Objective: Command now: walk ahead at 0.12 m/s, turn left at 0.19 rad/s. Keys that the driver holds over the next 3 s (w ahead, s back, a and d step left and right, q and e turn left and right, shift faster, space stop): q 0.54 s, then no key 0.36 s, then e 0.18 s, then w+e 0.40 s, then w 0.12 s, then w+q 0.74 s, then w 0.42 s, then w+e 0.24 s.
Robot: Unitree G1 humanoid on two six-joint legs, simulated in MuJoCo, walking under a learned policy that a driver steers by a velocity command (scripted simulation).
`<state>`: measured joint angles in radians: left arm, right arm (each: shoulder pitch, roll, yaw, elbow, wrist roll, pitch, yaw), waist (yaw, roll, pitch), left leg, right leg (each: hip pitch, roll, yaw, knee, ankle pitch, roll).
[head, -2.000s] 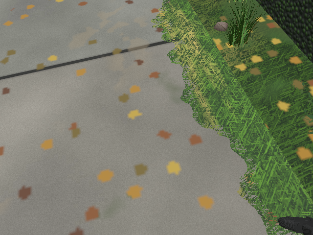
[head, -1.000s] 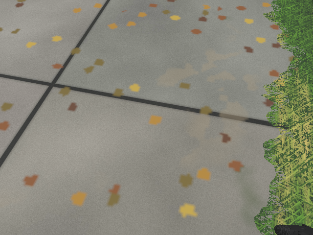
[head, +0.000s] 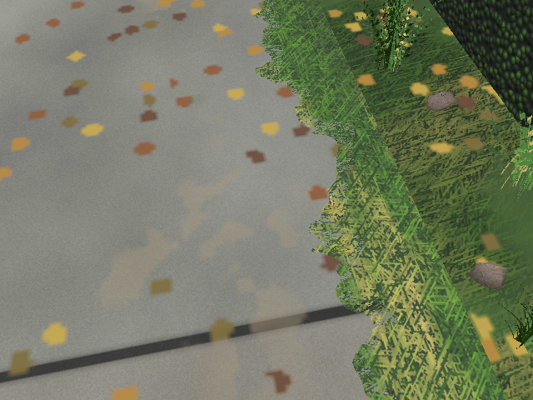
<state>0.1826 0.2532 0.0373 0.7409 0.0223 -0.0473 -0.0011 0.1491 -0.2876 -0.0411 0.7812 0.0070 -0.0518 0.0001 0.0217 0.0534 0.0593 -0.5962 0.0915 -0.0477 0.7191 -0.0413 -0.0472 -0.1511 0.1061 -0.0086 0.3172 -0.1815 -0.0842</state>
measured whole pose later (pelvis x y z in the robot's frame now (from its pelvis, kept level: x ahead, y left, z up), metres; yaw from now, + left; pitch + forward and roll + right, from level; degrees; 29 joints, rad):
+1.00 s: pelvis +0.09 +0.01 -0.01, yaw +22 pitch +0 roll +0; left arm 0.20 0.25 0.03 0.81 0.01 -0.02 0.00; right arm 0.18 -0.25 -0.04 0.72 -0.02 0.05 -0.02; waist 0.04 -0.02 0.03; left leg -0.18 -0.01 -0.04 0.47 -0.28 -0.01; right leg -0.24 -0.02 0.04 0.49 -0.25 0.03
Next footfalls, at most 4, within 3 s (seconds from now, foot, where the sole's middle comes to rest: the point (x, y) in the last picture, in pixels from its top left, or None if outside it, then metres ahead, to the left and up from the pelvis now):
0.14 left None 0.17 0.13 -0.78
0.56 right None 0.18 -0.10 -0.78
0.90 left None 0.06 0.13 -0.78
1.34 right None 0.20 -0.11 -0.78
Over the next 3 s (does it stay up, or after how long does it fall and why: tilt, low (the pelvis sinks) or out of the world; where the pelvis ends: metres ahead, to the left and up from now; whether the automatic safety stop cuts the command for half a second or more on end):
stays up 0.97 0.19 0.00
